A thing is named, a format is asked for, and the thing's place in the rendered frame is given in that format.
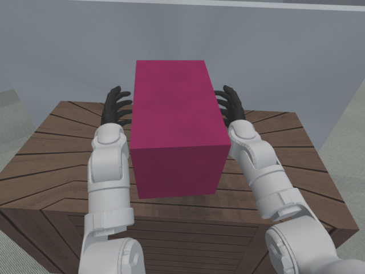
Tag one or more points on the robot left hand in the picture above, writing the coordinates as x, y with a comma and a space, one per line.
110, 114

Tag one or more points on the robot right hand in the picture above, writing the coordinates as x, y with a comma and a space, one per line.
233, 105

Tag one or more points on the right robot forearm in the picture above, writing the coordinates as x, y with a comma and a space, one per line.
276, 197

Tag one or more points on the left robot forearm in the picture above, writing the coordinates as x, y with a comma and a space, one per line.
109, 210

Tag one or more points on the carton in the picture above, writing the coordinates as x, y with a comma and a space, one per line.
179, 143

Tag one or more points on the pedestal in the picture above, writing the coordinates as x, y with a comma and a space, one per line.
44, 198

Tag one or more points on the robot right upper arm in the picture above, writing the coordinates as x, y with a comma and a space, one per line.
301, 246

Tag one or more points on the robot left upper arm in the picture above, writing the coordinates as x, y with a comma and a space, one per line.
117, 256

